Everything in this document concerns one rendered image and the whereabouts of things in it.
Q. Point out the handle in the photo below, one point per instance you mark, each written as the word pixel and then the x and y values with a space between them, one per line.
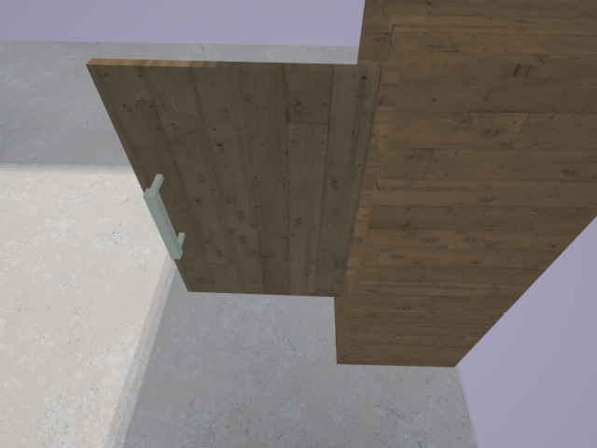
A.
pixel 162 221

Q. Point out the cupboard door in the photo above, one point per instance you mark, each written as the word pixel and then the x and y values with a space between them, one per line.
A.
pixel 263 164

